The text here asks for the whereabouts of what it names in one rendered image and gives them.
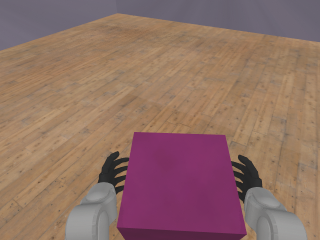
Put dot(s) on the robot left forearm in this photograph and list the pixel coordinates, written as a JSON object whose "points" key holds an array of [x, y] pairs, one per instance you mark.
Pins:
{"points": [[90, 220]]}

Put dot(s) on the right robot hand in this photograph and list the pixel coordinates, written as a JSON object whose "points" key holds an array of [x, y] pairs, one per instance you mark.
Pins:
{"points": [[250, 176]]}

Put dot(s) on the left robot hand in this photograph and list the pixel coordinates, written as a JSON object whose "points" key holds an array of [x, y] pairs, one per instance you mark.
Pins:
{"points": [[108, 171]]}

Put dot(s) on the robot right forearm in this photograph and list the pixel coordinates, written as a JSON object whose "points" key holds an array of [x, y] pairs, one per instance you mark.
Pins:
{"points": [[269, 218]]}

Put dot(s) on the carton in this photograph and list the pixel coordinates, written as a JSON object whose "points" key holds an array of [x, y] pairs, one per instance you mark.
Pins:
{"points": [[180, 186]]}

